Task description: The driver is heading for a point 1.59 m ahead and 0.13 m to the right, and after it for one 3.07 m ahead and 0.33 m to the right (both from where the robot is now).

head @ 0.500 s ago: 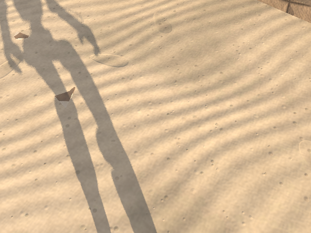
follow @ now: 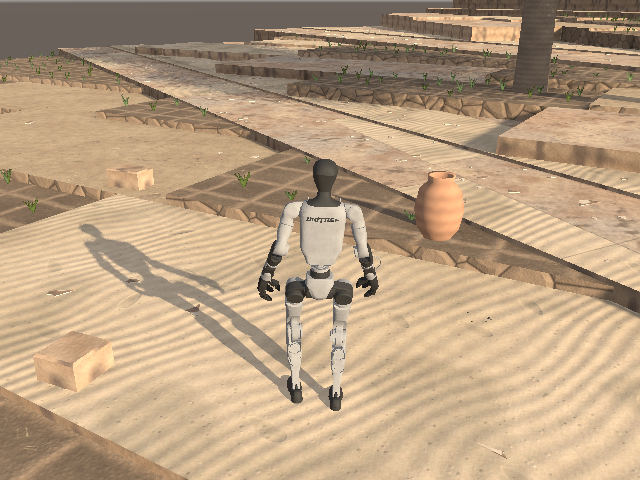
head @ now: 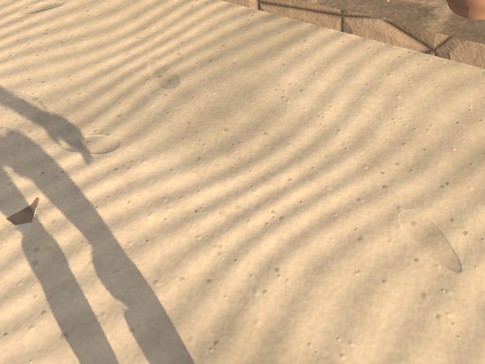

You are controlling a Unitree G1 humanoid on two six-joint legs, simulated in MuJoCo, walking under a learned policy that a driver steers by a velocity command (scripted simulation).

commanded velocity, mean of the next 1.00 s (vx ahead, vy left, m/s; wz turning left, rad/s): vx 0.26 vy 0.00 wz -0.27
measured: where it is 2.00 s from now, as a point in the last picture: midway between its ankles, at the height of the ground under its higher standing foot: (312, 289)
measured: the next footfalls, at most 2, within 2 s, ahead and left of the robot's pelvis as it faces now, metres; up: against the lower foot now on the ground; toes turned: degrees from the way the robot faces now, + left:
left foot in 0.46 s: +0.07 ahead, +0.10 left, +0.00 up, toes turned -19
right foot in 0.90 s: +0.26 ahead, -0.20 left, +0.00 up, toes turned -18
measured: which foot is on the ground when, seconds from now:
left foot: up 0.00-0.44, down 0.46-0.92, up 0.94-1.00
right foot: down 0.00-0.46, up 0.48-0.88, down 0.90-1.00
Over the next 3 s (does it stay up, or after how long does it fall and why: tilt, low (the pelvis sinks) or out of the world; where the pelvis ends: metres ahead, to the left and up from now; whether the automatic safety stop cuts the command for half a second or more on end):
stays up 1.27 -0.10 0.01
